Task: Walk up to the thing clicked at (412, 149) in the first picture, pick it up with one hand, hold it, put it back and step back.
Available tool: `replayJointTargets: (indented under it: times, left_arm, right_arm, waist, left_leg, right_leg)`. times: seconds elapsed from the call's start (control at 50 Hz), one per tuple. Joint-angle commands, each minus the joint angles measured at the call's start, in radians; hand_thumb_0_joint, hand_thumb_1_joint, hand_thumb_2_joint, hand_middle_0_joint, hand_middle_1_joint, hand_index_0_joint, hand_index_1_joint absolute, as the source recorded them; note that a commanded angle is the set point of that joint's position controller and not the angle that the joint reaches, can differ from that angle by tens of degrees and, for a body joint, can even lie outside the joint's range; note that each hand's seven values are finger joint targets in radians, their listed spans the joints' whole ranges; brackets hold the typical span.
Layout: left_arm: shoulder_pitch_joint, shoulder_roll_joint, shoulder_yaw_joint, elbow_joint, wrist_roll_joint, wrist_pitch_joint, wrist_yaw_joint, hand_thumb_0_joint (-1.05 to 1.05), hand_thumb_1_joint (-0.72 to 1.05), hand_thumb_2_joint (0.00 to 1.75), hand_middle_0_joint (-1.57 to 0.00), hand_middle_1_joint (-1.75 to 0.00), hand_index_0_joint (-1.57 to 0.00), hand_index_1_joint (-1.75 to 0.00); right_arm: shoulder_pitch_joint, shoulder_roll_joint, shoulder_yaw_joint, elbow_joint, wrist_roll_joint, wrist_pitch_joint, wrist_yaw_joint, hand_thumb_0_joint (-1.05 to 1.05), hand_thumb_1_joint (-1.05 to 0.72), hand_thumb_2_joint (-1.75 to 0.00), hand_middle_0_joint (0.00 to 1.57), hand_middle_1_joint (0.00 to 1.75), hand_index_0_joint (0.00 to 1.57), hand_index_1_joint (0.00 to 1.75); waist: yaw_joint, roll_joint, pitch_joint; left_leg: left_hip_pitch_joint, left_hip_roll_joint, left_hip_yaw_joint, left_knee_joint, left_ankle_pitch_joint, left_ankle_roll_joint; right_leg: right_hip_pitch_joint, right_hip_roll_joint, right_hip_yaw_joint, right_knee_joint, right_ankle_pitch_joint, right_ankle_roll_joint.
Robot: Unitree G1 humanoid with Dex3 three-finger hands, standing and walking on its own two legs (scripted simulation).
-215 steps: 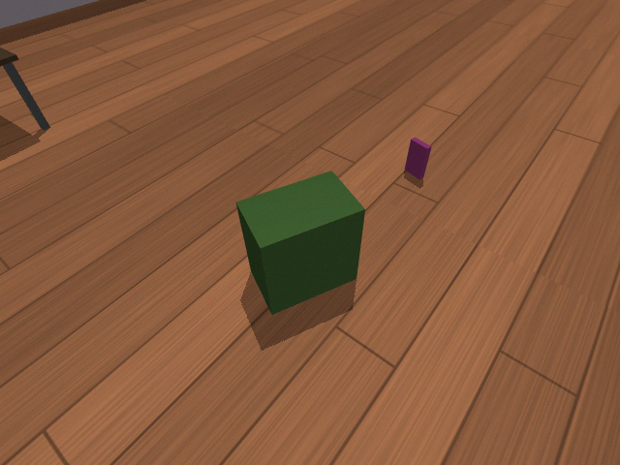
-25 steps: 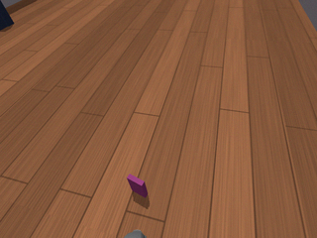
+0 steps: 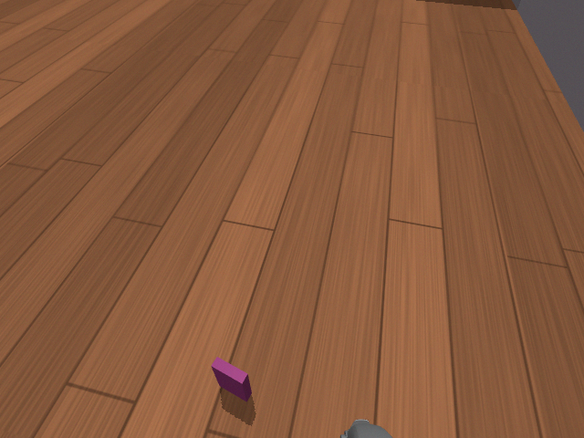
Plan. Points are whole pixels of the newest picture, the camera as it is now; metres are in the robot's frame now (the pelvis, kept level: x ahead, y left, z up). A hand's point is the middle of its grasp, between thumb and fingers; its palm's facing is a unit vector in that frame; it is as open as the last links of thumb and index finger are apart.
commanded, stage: walk up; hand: left
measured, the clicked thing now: (232, 380) +0.41 +0.18 -0.68
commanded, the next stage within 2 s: none
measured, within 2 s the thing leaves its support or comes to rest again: neither
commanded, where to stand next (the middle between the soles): +0.11 -0.03 m, yaw +0 degrees
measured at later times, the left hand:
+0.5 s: hand out of the picture +0.10 +0.26 -0.16, palm faces +0.02 -0.94 -0.35, open 7.4 cm
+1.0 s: hand out of the picture +0.15 +0.26 -0.15, palm faces -0.01 -0.93 -0.37, open 7.4 cm
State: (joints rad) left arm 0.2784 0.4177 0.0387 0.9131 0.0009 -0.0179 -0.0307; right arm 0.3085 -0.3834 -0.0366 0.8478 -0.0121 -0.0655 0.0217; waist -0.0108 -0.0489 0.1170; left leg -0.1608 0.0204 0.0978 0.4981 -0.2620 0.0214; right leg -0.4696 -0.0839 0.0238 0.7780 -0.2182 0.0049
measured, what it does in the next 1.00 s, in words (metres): steps on the spot: right foot, then left foot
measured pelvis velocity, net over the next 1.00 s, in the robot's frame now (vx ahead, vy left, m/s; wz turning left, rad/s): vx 0.08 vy -0.01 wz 0.00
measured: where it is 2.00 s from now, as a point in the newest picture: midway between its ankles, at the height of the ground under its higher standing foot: outside the picture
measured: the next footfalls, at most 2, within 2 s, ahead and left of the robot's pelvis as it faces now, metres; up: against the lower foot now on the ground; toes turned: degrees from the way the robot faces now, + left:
right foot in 0.08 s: +0.11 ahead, -0.14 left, +0.00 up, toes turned +0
left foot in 0.44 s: +0.10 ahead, +0.12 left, +0.00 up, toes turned +3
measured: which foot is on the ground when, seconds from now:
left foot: down 0.00-0.12, up 0.14-0.42, down 0.44-1.00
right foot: up 0.00-0.06, down 0.08-1.00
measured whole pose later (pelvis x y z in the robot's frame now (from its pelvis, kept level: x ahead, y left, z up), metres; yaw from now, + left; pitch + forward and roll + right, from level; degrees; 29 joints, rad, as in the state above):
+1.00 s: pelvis +0.08 -0.01 +0.00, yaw +0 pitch -3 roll +0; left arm 0.14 0.38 0.00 1.07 0.00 -0.02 -0.01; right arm 0.14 -0.37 -0.02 1.03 -0.01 -0.04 0.01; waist 0.01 0.01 0.06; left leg -0.19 0.03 0.04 0.57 -0.33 0.00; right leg -0.20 -0.03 0.01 0.57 -0.32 0.02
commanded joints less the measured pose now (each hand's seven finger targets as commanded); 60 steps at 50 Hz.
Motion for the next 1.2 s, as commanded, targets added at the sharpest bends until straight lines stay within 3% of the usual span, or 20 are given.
replayJointTargets:
  times: [0.0, 0.04, 0.06, 0.08, 0.12, 0.16, 0.2, 0.32, 0.4, 0.44, 0.46, 0.48, 0.54, 0.62, 0.7, 0.72, 0.76, 0.84, 0.9, 1.18]
  left_arm:
    - [0.018, 0.124, 0.041, -0.024, -0.002, -0.035, 0.029, 0.0, 0.9, 0.9, -0.2, -0.3, -0.2, -0.3]
    - [0.05, 0.143, 0.044, 0.007, 0.003, -0.041, 0.036, 0.0, 0.9, 0.9, -0.2, -0.3, -0.2, -0.3]
    - [0.048, 0.175, 0.05, 0.011, 0.01, -0.048, 0.041, 0.0, 0.9, 0.9, -0.2, -0.3, -0.2, -0.3]
    - [0.038, 0.23, 0.063, -0.001, 0.017, -0.054, 0.045, 0.0, 0.9, 0.9, -0.2, -0.3, -0.2, -0.3]
    - [0.011, 0.309, 0.083, -0.028, 0.018, -0.05, 0.036, 0.0, 0.9, 0.9, -0.2, -0.3, -0.2, -0.3]
    - [-0.004, 0.261, 0.074, -0.036, 0.019, -0.038, 0.034, 0.0, 0.9, 0.9, -0.2, -0.3, -0.2, -0.3]
    - [-0.04, 0.239, 0.062, -0.041, 0.024, -0.039, 0.036, 0.0, 0.9, 0.9, -0.2, -0.3, -0.2, -0.3]
    - [-0.065, 0.216, 0.065, -0.058, 0.028, -0.031, 0.028, 0.0, 0.9, 0.9, -0.2, -0.3, -0.2, -0.3]
    - [-0.144, 0.18, 0.043, -0.054, 0.01, -0.004, 0.02, 0.0, 0.9, 0.9, -0.2, -0.3, -0.2, -0.3]
    - [-0.14, 0.118, 0.019, -0.048, 0.002, 0.007, 0.018, 0.0, 0.9, 0.9, -0.2, -0.3, -0.2, -0.3]
    - [-0.134, 0.115, 0.016, -0.038, -0.002, 0.014, 0.016, 0.0, 0.9, 0.9, -0.2, -0.3, -0.2, -0.3]
    - [-0.14, 0.181, 0.043, -0.001, 0.004, 0.019, 0.02, 0.0, 0.9, 0.9, -0.2, -0.3, -0.2, -0.3]
    - [-0.084, 0.126, 0.03, 0.052, -0.005, 0.01, 0.014, 0.0, 0.9, 0.9, -0.2, -0.3, -0.2, -0.3]
    - [-0.103, 0.147, 0.028, 0.07, -0.001, -0.006, 0.021, 0.0, 0.9, 0.9, -0.2, -0.3, -0.2, -0.3]
    - [-0.062, 0.169, 0.03, 0.107, 0.015, -0.035, 0.043, 0.0, 0.9, 0.9, -0.2, -0.3, -0.2, -0.3]
    - [-0.063, 0.216, 0.033, 0.102, 0.015, -0.041, 0.045, 0.0, 0.9, 0.9, -0.2, -0.3, -0.2, -0.3]
    - [-0.141, 0.257, 0.036, 0.085, 0.009, -0.032, 0.036, 0.0, 0.9, 0.9, -0.2, -0.3, -0.2, -0.3]
    - [-0.177, 0.154, 0.002, 0.071, -0.007, -0.03, 0.032, 0.0, 0.9, 0.9, -0.2, -0.3, -0.2, -0.3]
    - [-0.157, 0.159, 0.005, 0.091, -0.003, -0.033, 0.035, 0.0, 0.9, 0.9, -0.2, -0.3, -0.2, -0.3]
    - [-0.181, 0.231, 0.021, 0.096, 0.001, -0.032, 0.047, 0.0, 0.9, 0.9, -0.2, -0.3, -0.2, -0.3]
  right_arm:
    - [-0.036, -0.242, -0.064, -0.058, 0.017, 0.008, -0.024, 0.0, -0.9, -0.9, 0.2, 0.3, 0.2, 0.3]
    - [-0.072, -0.213, -0.049, -0.058, 0.028, 0.026, -0.025, 0.0, -0.9, -0.9, 0.2, 0.3, 0.2, 0.3]
    - [-0.059, -0.174, -0.033, -0.053, 0.031, 0.031, -0.025, 0.0, -0.9, -0.9, 0.2, 0.3, 0.2, 0.3]
    - [-0.019, -0.129, -0.016, -0.051, 0.034, 0.031, -0.024, 0.0, -0.9, -0.9, 0.2, 0.3, 0.2, 0.3]
    - [0.027, -0.211, -0.045, -0.02, 0.01, 0.047, -0.03, 0.0, -0.9, -0.9, 0.2, 0.3, 0.2, 0.3]
    - [0.003, -0.249, -0.053, 0.02, 0.011, 0.05, -0.025, 0.0, -0.9, -0.9, 0.2, 0.3, 0.2, 0.3]
    - [0.004, -0.226, -0.051, 0.045, 0.009, 0.053, -0.016, 0.0, -0.9, -0.9, 0.2, 0.3, 0.2, 0.3]
    - [-0.007, -0.182, -0.034, 0.085, -0.01, 0.033, -0.012, 0.0, -0.9, -0.9, 0.2, 0.3, 0.2, 0.3]
    - [0.042, -0.185, -0.047, 0.143, -0.02, 0.021, -0.019, 0.0, -0.9, -0.9, 0.2, 0.3, 0.2, 0.3]
    - [0.028, -0.239, -0.058, 0.138, -0.033, 0.018, -0.025, 0.0, -0.9, -0.9, 0.2, 0.3, 0.2, 0.3]
    - [-0.057, -0.294, -0.059, 0.109, -0.027, 0.012, -0.028, 0.0, -0.9, -0.9, 0.2, 0.3, 0.2, 0.3]
    - [-0.12, -0.335, -0.063, 0.098, -0.019, 0.016, -0.027, 0.0, -0.9, -0.9, 0.2, 0.3, 0.2, 0.3]
    - [-0.155, -0.239, -0.03, 0.096, -0.023, -0.002, -0.03, 0.0, -0.9, -0.9, 0.2, 0.3, 0.2, 0.3]
    - [-0.118, -0.275, -0.047, 0.108, -0.02, 0.006, -0.021, 0.0, -0.9, -0.9, 0.2, 0.3, 0.2, 0.3]
    - [-0.141, -0.21, -0.028, 0.093, 0.009, 0.023, -0.022, 0.0, -0.9, -0.9, 0.2, 0.3, 0.2, 0.3]
    - [-0.14, -0.183, -0.018, 0.085, 0.018, 0.021, -0.023, 0.0, -0.9, -0.9, 0.2, 0.3, 0.2, 0.3]
    - [-0.112, -0.186, -0.026, 0.111, 0.006, 0.021, -0.028, 0.0, -0.9, -0.9, 0.2, 0.3, 0.2, 0.3]
    - [-0.128, -0.234, -0.038, 0.136, 0.002, 0.005, -0.025, 0.0, -0.9, -0.9, 0.2, 0.3, 0.2, 0.3]
    - [-0.146, -0.252, -0.038, 0.138, 0.008, 0.009, -0.026, 0.0, -0.9, -0.9, 0.2, 0.3, 0.2, 0.3]
    - [-0.227, -0.176, -0.026, 0.143, 0.01, 0.031, -0.025, 0.0, -0.9, -0.9, 0.2, 0.3, 0.2, 0.3]
  waist:
    - [0.011, 0.186, -0.096]
    - [0.043, 0.097, -0.134]
    - [0.049, 0.014, -0.163]
    - [0.037, -0.148, -0.209]
    - [0.051, -0.199, -0.166]
    - [0.051, -0.155, -0.113]
    - [0.037, -0.156, -0.105]
    - [0.043, -0.141, -0.119]
    - [-0.008, -0.058, -0.104]
    - [-0.012, 0.121, -0.08]
    - [0.007, 0.222, -0.029]
    - [0.006, 0.239, 0.061]
    - [0.033, 0.178, 0.021]
    - [0.003, 0.241, -0.094]
    - [0.041, 0.136, -0.184]
    - [0.03, 0.024, -0.213]
    - [-0.006, -0.055, -0.143]
    - [-0.007, 0.028, -0.119]
    - [0.007, 0.037, -0.137]
    - [0.014, -0.06, -0.141]
  left_leg:
    - [-0.091, 0.204, -0.115, -0.01, 0.539, 0.162]
    - [-0.127, 0.15, -0.101, 0.105, 0.312, 0.11]
    - [-0.154, 0.113, -0.076, 0.179, 0.165, 0.074]
    - [-0.199, 0.051, -0.049, 0.295, -0.075, 0.036]
    - [-0.319, -0.01, -0.085, 0.49, -0.394, 0.032]
    - [-0.33, 0.014, -0.135, 0.484, -0.348, 0.026]
    - [-0.336, 0.017, -0.125, 0.456, -0.235, 0.01]
    - [-0.226, 0.01, -0.081, 0.203, -0.171, -0.015]
    - [0.031, -0.019, -0.051, 0.019, 0.005, 0.003]
    - [0.026, 0.117, -0.29, -0.141, -0.232, 0.04]
    - [-0.137, 0.267, -0.535, -0.327, -0.59, 0.099]
    - [-0.35, 0.34, -0.588, -0.401, -0.705, 0.17]
    - [-0.188, 0.202, -0.364, -0.273, -0.258, 0.116]
    - [-0.018, 0.194, -0.303, -0.167, -0.054, 0.126]
    - [-0.098, 0.132, -0.176, 0.026, 0.225, 0.061]
    - [-0.125, 0.057, -0.119, 0.09, 0.161, 0.025]
    - [-0.123, 0.006, -0.079, 0.076, -0.121, 0.015]
    - [0.016, 0.117, -0.21, -0.07, 0.166, 0.069]
    - [0.044, 0.169, -0.239, -0.045, 0.282, 0.113]
    - [-0.075, 0.03, -0.072, 0.08, 0.108, 0.021]
  right_leg:
    - [0.195, 0.048, -0.064, -0.138, 0.069, -0.011]
    - [0.323, 0.062, -0.053, -0.278, 0.167, -0.029]
    - [0.378, 0.011, 0.001, -0.326, 0.239, -0.047]
    - [0.401, -0.158, 0.231, -0.377, 0.335, -0.094]
    - [0.363, -0.296, 0.503, -0.49, -0.203, -0.258]
    - [0.296, -0.236, 0.439, -0.543, -0.413, -0.227]
    - [0.283, -0.165, 0.316, -0.538, -0.404, -0.181]
    - [0.249, -0.151, 0.196, -0.496, -0.23, -0.199]
    - [0.006, -0.113, 0.122, -0.406, -0.384, -0.127]
    - [-0.102, -0.034, 0.065, -0.281, -0.459, -0.068]
    - [-0.077, 0.057, -0.002, -0.132, -0.36, -0.025]
    - [0.055, 0.06, 0.0, 0.055, -0.295, -0.019]
    - [0.078, 0.044, 0.036, -0.05, -0.185, -0.022]
    - [0.138, 0.063, -0.027, -0.202, -0.202, -0.015]
    - [0.423, 0.011, 0.049, -0.422, 0.117, -0.045]
    - [0.423, -0.078, 0.186, -0.404, 0.2, -0.091]
    - [0.328, -0.16, 0.259, -0.394, 0.058, -0.159]
    - [0.191, 0.001, 0.037, -0.265, 0.154, -0.055]
    - [0.215, 0.026, 0.008, -0.234, 0.136, -0.041]
    - [0.36, -0.114, 0.177, -0.335, 0.283, -0.137]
